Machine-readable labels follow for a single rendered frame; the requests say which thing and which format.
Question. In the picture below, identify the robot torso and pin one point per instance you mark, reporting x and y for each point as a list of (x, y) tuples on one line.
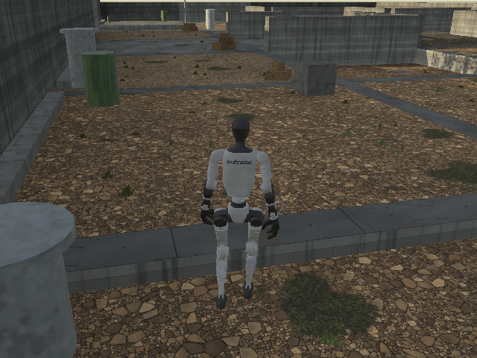
[(239, 171)]

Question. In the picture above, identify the robot right forearm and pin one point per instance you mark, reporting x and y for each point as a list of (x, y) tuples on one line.
[(271, 204)]

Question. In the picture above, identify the robot right shin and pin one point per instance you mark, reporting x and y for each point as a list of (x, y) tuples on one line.
[(250, 267)]

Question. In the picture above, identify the right robot upper arm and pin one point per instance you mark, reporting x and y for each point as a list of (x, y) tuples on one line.
[(265, 170)]

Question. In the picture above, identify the right robot hand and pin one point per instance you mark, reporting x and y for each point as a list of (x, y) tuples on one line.
[(274, 228)]

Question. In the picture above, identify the robot left forearm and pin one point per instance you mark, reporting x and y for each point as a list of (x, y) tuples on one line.
[(207, 197)]

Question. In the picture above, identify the left robot hand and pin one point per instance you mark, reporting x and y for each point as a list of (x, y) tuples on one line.
[(208, 213)]

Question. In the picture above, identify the left robot upper arm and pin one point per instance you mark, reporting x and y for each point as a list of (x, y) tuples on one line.
[(216, 156)]

